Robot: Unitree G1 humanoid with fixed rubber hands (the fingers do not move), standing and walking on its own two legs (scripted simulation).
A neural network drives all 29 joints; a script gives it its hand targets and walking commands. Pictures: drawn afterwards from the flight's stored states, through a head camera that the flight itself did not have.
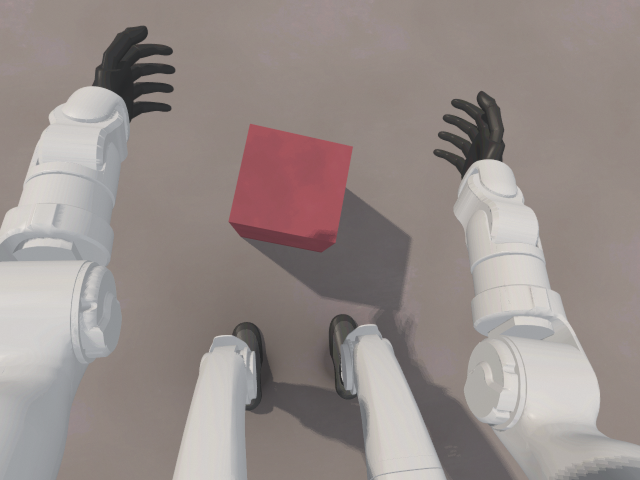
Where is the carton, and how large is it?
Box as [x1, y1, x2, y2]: [228, 124, 352, 251]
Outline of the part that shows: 250,124 228,221 240,236 310,250 322,251 335,242 352,146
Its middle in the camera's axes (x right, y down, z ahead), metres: -0.07 -0.10 +0.88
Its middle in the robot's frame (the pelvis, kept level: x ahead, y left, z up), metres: +0.53 -0.02 -0.53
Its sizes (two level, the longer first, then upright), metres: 0.210 0.200 0.250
